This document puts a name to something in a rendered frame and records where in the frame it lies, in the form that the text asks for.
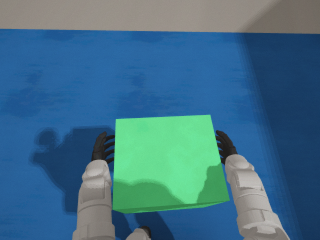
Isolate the robot left shin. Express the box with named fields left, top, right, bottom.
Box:
left=133, top=228, right=148, bottom=236

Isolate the robot left hand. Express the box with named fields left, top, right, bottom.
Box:
left=91, top=131, right=115, bottom=164

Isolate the robot right hand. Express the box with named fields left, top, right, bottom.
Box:
left=215, top=130, right=238, bottom=165

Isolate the carton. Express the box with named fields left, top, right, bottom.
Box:
left=112, top=115, right=230, bottom=214

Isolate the robot left forearm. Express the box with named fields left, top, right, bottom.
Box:
left=72, top=159, right=116, bottom=240

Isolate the robot left foot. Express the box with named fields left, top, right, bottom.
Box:
left=140, top=225, right=151, bottom=239

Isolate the robot right forearm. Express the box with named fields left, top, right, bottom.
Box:
left=225, top=154, right=290, bottom=240

